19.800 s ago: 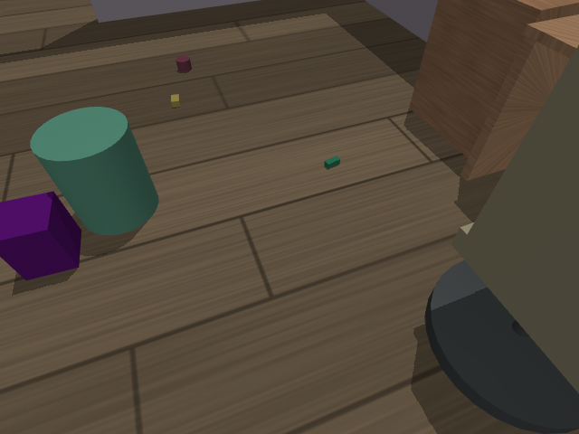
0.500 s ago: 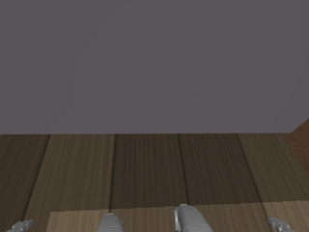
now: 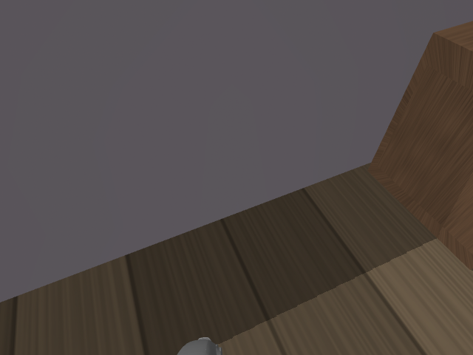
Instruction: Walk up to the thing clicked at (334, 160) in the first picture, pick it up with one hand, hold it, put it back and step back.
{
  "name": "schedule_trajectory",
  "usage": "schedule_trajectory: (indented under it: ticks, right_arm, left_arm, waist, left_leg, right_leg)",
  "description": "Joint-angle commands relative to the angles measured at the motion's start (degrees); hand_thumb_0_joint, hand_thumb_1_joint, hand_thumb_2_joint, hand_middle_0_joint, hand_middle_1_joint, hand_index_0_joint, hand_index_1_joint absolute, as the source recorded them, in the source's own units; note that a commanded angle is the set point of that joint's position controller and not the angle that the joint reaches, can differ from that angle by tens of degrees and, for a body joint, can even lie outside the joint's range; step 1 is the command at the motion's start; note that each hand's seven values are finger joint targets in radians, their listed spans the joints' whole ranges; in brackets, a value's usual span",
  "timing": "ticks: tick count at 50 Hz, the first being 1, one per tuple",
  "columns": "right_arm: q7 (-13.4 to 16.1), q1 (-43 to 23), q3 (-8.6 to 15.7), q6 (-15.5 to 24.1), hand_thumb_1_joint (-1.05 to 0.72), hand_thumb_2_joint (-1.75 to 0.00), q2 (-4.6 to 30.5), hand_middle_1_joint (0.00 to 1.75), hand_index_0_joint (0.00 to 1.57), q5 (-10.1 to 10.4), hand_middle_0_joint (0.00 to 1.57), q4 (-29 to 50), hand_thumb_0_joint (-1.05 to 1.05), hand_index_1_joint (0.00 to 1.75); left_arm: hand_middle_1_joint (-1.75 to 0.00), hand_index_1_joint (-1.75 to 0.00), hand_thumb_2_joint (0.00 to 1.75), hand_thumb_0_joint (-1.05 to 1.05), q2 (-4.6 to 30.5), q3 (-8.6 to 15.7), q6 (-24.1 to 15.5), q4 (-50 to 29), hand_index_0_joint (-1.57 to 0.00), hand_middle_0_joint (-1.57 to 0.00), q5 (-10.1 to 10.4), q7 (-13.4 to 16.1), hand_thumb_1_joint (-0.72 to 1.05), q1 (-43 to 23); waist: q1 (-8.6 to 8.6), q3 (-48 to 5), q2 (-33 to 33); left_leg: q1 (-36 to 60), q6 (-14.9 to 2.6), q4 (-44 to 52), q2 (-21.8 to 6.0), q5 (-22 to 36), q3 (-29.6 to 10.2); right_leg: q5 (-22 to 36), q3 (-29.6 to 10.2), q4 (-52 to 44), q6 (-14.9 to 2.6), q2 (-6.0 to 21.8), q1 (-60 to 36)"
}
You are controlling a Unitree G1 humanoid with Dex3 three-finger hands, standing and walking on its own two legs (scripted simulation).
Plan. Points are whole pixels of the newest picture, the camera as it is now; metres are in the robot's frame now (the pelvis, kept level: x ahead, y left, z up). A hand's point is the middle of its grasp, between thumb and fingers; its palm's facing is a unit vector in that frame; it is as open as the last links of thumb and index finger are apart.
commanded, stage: walk up
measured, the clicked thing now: out of the picture +0.09 -1.50 -0.73
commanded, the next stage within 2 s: none
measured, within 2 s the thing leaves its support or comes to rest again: neither
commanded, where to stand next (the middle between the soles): +0.12 -0.01 m, yaw -13 degrees
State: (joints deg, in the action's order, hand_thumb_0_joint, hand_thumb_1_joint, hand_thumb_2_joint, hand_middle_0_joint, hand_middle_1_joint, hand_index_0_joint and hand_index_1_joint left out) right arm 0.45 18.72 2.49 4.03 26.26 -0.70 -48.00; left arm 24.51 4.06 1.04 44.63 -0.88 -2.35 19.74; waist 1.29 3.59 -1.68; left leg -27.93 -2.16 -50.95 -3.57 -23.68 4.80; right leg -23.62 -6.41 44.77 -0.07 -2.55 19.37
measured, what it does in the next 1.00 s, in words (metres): steps to the left, turning right: left foot, then right foot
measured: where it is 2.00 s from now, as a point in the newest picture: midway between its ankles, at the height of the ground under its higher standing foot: outside the picture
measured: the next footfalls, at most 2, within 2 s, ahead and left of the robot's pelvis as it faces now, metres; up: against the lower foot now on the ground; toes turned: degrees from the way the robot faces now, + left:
left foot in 0.04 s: +0.12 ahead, +0.11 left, +0.00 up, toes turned +4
right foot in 0.36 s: +0.10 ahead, -0.16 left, +0.00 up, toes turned -8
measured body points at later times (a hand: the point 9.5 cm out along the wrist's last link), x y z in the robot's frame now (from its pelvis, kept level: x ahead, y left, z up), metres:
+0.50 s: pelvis +0.03 -0.03 +0.01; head +0.08 -0.08 +0.46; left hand +0.16 +0.26 -0.08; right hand +0.08 -0.38 -0.11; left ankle +0.09 +0.12 -0.65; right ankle +0.06 -0.16 -0.71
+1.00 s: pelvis +0.06 +0.09 +0.03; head +0.11 +0.07 +0.48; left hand +0.37 +0.25 -0.08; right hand -0.08 -0.22 -0.06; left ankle +0.16 +0.11 -0.71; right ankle -0.03 -0.06 -0.63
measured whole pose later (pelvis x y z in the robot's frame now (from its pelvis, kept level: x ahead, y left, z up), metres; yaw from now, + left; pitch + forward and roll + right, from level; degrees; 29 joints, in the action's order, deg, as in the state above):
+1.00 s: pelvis +0.06 +0.09 +0.03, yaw -47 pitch -2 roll -3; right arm -2.5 5.2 4.8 -2.8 21.9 -1.6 -46.0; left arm 25.8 4.6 1.4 43.6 -1.4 0.8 14.6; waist -1.6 9.1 -0.2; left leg -16.4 -3.2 -29.1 -1.6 -10.9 3.9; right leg -20.2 -11.1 60.4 0.8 -6.8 29.5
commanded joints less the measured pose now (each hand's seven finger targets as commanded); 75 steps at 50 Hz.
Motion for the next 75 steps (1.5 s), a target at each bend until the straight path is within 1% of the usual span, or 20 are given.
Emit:
schedule_trajectory:
  ticks: [1,2,4,9,16,17,18,20,25,35,39,40,42,44,47,59,67,69,71,75]
  right_arm:
    - [0.98,11.89,5.01,1.62,-0.90,-0.90,13.48,0.30,0.20,-1.18,0.20,1.64,0.00,0.30]
    - [1.20,9.66,5.64,1.87,-0.90,-0.90,17.42,0.30,0.20,-1.74,0.20,2.76,0.00,0.30]
    - [0.74,0.31,6.23,1.28,-0.90,-0.90,19.55,0.30,0.20,-0.32,0.20,5.39,0.00,0.30]
    - [0.15,-2.62,4.34,0.92,-0.90,-0.90,12.95,0.30,0.20,-0.73,0.20,4.95,0.00,0.30]
    - [-0.89,-5.13,3.59,-2.24,-0.90,-0.90,10.60,0.30,0.20,-0.45,0.20,5.59,0.00,0.30]
    - [-0.83,-3.75,2.76,-2.80,-0.90,-0.90,8.20,0.30,0.20,-0.17,0.20,5.36,0.00,0.30]
    - [-2.30,-12.28,3.56,-4.11,-0.90,-0.90,7.03,0.30,0.20,-0.70,0.20,8.77,0.00,0.30]
    - [-1.94,-16.46,3.59,-5.48,-0.90,-0.90,7.16,0.30,0.20,-1.21,0.20,11.55,0.00,0.30]
    - [-2.19,-10.16,3.98,-6.87,-0.90,-0.90,8.58,0.30,0.20,0.71,0.20,4.88,0.00,0.30]
    - [-1.16,-17.65,4.01,-6.23,-0.90,-0.90,7.76,0.30,0.20,0.81,0.20,7.51,0.00,0.30]
    - [-1.26,-13.66,4.75,-5.49,-0.90,-0.90,6.95,0.30,0.20,0.58,0.20,5.63,0.00,0.30]
    - [-1.31,-12.38,5.44,-5.23,-0.90,-0.90,8.44,0.30,0.20,-0.08,0.20,5.37,0.00,0.30]
    - [-1.32,-17.92,6.46,-5.14,-0.90,-0.90,14.04,0.30,0.20,-1.00,0.20,9.03,0.00,0.30]
    - [-1.98,-21.99,7.64,-5.10,-0.90,-0.90,14.76,0.30,0.20,-1.37,0.20,10.07,0.00,0.30]
    - [-2.26,-22.04,5.61,-4.71,-0.90,-0.90,7.93,0.30,0.20,-1.05,0.20,9.05,0.00,0.30]
    - [-4.33,-5.17,7.02,-3.09,-0.90,-0.90,12.97,0.30,0.20,-0.46,0.20,8.91,0.00,0.30]
    - [-4.75,-8.99,7.66,-4.71,-0.90,-0.90,13.01,0.30,0.20,-0.86,0.20,10.97,0.00,0.30]
    - [-4.83,-8.86,5.79,-5.27,-0.90,-0.90,6.84,0.30,0.20,-0.73,0.20,11.73,0.00,0.30]
    - [-5.36,-9.84,5.81,-4.87,-0.90,-0.90,9.26,0.30,0.20,0.22,0.20,12.36,0.00,0.30]
    - [-5.35,-6.72,5.67,-4.10,-0.90,-0.90,9.84,0.30,0.20,0.30,0.20,7.99,0.00,0.30]
  left_arm:
    - [-0.30,-0.30,0.90,0.00,9.45,1.78,-2.13,-5.51,-0.20,-0.20,1.37,2.44,0.90,-7.64]
    - [-0.30,-0.30,0.90,0.00,4.70,0.30,-2.03,-5.52,-0.20,-0.20,1.94,2.74,0.90,-3.78]
    - [-0.30,-0.30,0.90,0.00,12.66,1.30,-1.55,-1.38,-0.20,-0.20,1.65,3.72,0.90,4.20]
    - [-0.30,-0.30,0.90,0.00,12.13,2.43,-2.72,1.73,-0.20,-0.20,0.90,2.68,0.90,1.34]
    - [-0.30,-0.30,0.90,0.00,8.31,1.95,-4.45,3.16,-0.20,-0.20,0.64,3.25,0.90,2.19]
    - [-0.30,-0.30,0.90,0.00,10.31,2.70,-4.84,3.31,-0.20,-0.20,0.31,3.80,0.90,1.59]
    - [-0.30,-0.30,0.90,0.00,13.43,3.39,-3.49,1.28,-0.20,-0.20,-0.40,4.50,0.90,6.21]
    - [-0.30,-0.30,0.90,0.00,19.52,4.02,-3.40,-0.77,-0.20,-0.20,-1.08,5.56,0.90,4.98]
    - [-0.30,-0.30,0.90,0.00,13.94,3.36,-3.69,-3.55,-0.20,-0.20,-0.01,6.48,0.90,-3.04]
    - [-0.30,-0.30,0.90,0.00,12.94,4.63,-2.58,-7.69,-0.20,-0.20,-1.14,6.05,0.90,1.17]
    - [-0.30,-0.30,0.90,0.00,12.22,4.31,-1.43,-10.52,-0.20,-0.20,-0.81,5.70,0.90,-5.37]
    - [-0.30,-0.30,0.90,0.00,10.66,3.85,-1.30,-10.82,-0.20,-0.20,-0.84,5.73,0.90,-6.47]
    - [-0.30,-0.30,0.90,0.00,8.00,2.87,-1.56,-8.76,-0.20,-0.20,-0.56,6.47,0.90,0.18]
    - [-0.30,-0.30,0.90,0.00,13.08,4.33,-1.10,-6.43,-0.20,-0.20,-1.22,6.12,0.90,0.24]
    - [-0.30,-0.30,0.90,0.00,13.01,4.94,-0.32,-3.18,-0.20,-0.20,-0.46,3.77,0.90,-0.23]
    - [-0.30,-0.30,0.90,0.00,12.47,3.11,-1.12,-4.11,-0.20,-0.20,-0.56,0.33,0.90,-3.76]
    - [-0.30,-0.30,0.90,0.00,11.58,4.35,-2.51,0.43,-0.20,-0.20,-0.41,0.90,0.90,9.02]
    - [-0.30,-0.30,0.90,0.00,17.15,6.38,-3.01,1.71,-0.20,-0.20,-1.09,2.23,0.90,14.02]
    - [-0.30,-0.30,0.90,0.00,19.09,5.93,-4.24,-2.90,-0.20,-0.20,-1.44,3.46,0.90,2.78]
    - [-0.30,-0.30,0.90,0.00,14.96,3.99,-5.97,-1.59,-0.20,-0.20,0.18,4.34,0.90,-0.55]
  waist:
    - [-8.84,-1.96,-0.14]
    - [-6.16,-0.83,-13.79]
    - [-1.93,-1.06,-7.25]
    - [-1.43,3.16,-5.74]
    - [0.01,-6.78,-6.45]
    - [-0.07,-7.65,-2.11]
    - [3.04,-7.47,1.98]
    - [2.36,-4.25,9.62]
    - [-4.09,-6.00,7.58]
    - [0.51,-8.65,15.28]
    - [-2.36,-7.91,13.90]
    - [-3.80,-8.69,10.00]
    - [-2.31,-10.10,-11.16]
    - [-2.46,-4.56,-10.46]
    - [0.13,0.21,-3.51]
    - [-6.37,-2.11,-9.10]
    - [1.01,-6.27,-4.57]
    - [5.14,-3.02,16.02]
    - [1.17,7.71,12.21]
    - [-3.06,4.79,8.25]
  left_leg:
    - [23.19,0.13,20.71,-2.47,6.37,-10.62]
    - [21.81,-0.62,32.82,-15.20,0.09,-29.93]
    - [15.95,-5.00,38.17,-23.02,-15.84,-39.58]
    - [9.46,-6.96,32.24,-14.12,2.59,-15.65]
    - [11.60,-6.35,12.72,-11.06,19.25,-2.17]
    - [9.57,-4.09,6.19,-8.30,18.86,0.41]
    - [2.97,-0.52,-7.36,-4.47,7.16,4.52]
    - [-13.36,2.44,-14.86,2.52,-16.41,-8.82]
    - [-9.88,2.59,-13.87,1.72,0.02,-10.75]
    - [-1.28,2.95,3.99,6.88,-1.43,-10.82]
    - [16.41,2.37,20.32,8.05,5.17,-8.89]
    - [24.24,1.29,25.26,4.75,9.07,-11.63]
    - [25.76,-6.16,34.62,-17.33,2.15,-33.72]
    - [12.91,-14.56,40.78,-22.87,-8.21,-37.50]
    - [10.64,-2.77,38.79,-9.06,-4.58,-17.86]
    - [20.42,-8.09,39.16,-20.17,-16.21,-12.19]
    - [6.47,-2.51,28.54,-14.92,-17.49,2.27]
    - [-13.24,3.57,0.83,-3.82,-17.74,9.46]
    - [-20.60,4.92,-9.44,-4.05,-3.04,-5.53]
    - [-13.50,3.81,-7.80,-4.05,7.62,-6.71]
  right_leg:
    - [8.06,-7.99,3.93,-5.95,5.71,18.72]
    - [-4.59,-2.26,15.97,-2.48,-4.70,23.08]
    - [-4.95,-4.25,21.11,-1.87,0.19,18.70]
    - [0.74,0.36,14.48,-1.31,2.90,12.54]
    - [11.03,10.00,-12.58,-0.87,0.04,-4.63]
    - [12.89,7.55,-15.89,-1.36,0.28,-7.98]
    - [17.46,-11.43,-18.77,-5.13,8.31,-8.87]
    - [17.75,-46.83,-25.30,-17.11,21.70,-10.23]
    - [15.96,-27.89,-22.46,-6.91,8.10,-10.03]
    - [33.90,-32.49,-16.96,-10.47,6.02,-11.29]
    - [25.23,-30.18,-16.40,-6.22,2.52,0.73]
    - [17.26,-26.96,-14.09,-3.61,0.01,7.21]
    - [-5.99,-9.06,4.86,1.03,-9.16,15.66]
    - [-6.63,-4.87,19.37,1.74,-4.42,12.03]
    - [4.32,-5.29,18.77,0.43,-3.27,10.64]
    - [-3.12,6.35,2.59,1.11,4.31,10.61]
    - [3.08,14.32,-17.30,-2.49,1.80,-13.30]
    - [-18.26,-10.79,-30.17,-8.55,10.39,-23.42]
    - [-34.43,-34.38,-37.59,-15.95,24.14,-10.68]
    - [-4.45,-14.49,-31.95,-9.80,13.08,-12.53]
